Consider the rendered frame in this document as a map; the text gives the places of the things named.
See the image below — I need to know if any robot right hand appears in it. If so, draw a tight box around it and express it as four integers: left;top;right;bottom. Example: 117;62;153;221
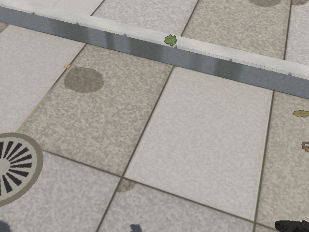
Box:
274;220;309;232

